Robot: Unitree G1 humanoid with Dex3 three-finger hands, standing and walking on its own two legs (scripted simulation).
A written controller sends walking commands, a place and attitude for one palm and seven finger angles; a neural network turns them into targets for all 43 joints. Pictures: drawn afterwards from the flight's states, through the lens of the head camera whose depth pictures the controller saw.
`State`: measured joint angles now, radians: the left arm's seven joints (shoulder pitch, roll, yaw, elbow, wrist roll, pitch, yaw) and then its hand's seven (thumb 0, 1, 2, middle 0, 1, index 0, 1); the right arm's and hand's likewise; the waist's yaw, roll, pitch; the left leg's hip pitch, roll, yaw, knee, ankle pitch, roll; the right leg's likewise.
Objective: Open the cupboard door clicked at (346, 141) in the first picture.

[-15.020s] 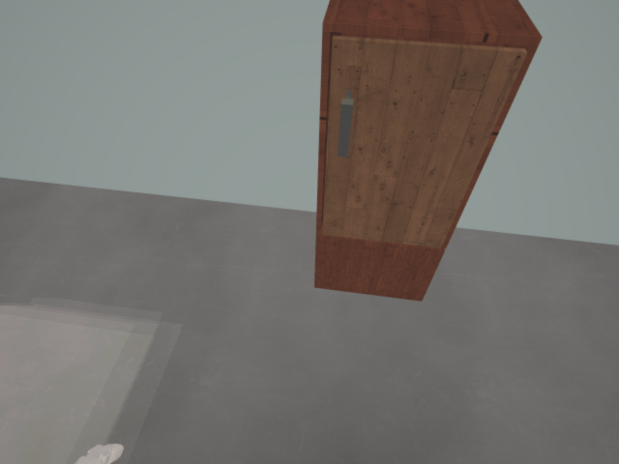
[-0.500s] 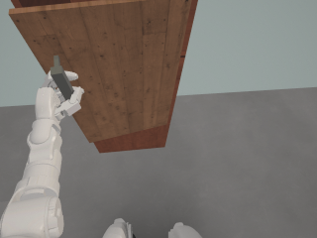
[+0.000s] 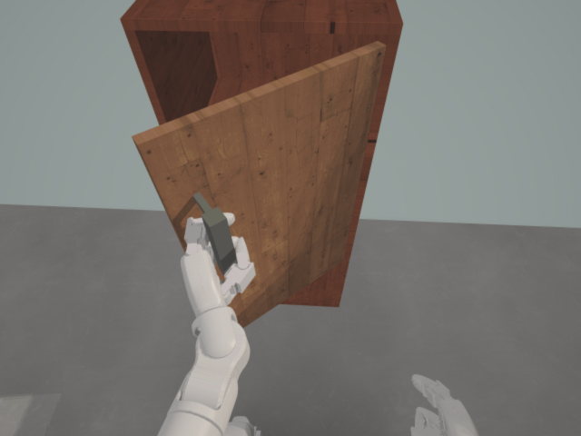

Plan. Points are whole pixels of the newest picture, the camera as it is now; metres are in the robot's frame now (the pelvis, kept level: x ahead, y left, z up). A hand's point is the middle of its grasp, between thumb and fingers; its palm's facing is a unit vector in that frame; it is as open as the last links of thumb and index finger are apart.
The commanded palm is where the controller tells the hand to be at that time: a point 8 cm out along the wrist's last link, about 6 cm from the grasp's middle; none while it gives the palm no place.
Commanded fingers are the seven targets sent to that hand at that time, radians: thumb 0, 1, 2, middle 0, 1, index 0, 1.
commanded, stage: pull the door open along its arc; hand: left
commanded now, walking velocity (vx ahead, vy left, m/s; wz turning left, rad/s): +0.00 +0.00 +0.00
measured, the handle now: (215, 236) +0.38 +0.13 +0.06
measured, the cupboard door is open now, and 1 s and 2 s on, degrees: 39 49 53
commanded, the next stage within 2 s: open thumb and fingers to let go in 0.10 s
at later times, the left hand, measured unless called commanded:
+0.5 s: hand (273, 286) +0.30 +0.04 +0.06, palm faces +0.35 -0.94 -0.02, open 7.9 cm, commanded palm +0.25 +0.09 +0.06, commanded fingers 0.00 -0.22 0.42 -0.32 -1.23 -0.32 -1.23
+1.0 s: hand (272, 290) +0.30 +0.04 +0.06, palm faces +0.30 -0.95 -0.02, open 15.0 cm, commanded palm +0.26 +0.09 +0.06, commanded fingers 0.00 -0.50 0.30 -0.15 -0.30 -0.15 -0.30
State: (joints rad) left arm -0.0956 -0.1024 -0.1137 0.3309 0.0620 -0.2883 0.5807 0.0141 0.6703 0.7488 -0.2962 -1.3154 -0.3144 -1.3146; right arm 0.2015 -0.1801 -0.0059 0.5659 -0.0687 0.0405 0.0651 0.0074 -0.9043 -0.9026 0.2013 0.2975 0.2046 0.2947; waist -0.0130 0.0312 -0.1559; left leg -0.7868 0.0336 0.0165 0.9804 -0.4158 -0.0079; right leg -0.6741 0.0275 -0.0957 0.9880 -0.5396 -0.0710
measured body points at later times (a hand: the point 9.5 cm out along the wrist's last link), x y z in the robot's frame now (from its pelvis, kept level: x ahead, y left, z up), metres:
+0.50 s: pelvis +0.00 -0.03 +0.00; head +0.04 -0.06 +0.45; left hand +0.28 +0.09 +0.06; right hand +0.17 -0.25 -0.11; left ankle +0.04 +0.13 -0.68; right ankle -0.03 -0.07 -0.68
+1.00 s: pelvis +0.00 -0.02 +0.00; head +0.04 -0.04 +0.45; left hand +0.28 +0.09 +0.06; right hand +0.17 -0.24 -0.10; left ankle +0.04 +0.13 -0.68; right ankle -0.03 -0.07 -0.68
